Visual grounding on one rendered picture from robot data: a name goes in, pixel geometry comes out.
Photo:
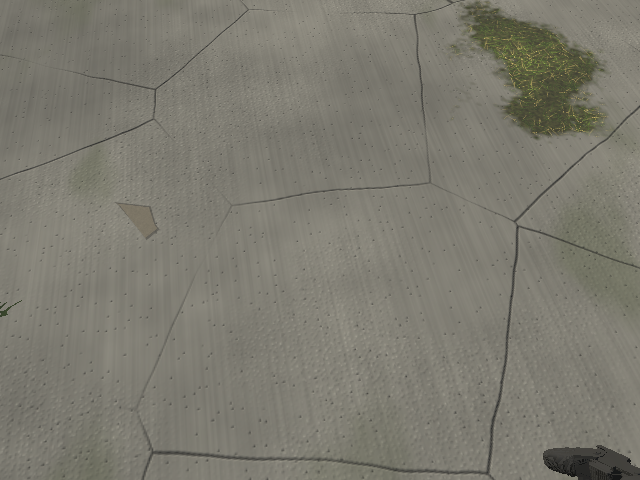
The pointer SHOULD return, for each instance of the robot right hand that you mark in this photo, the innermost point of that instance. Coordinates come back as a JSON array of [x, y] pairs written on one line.
[[591, 464]]

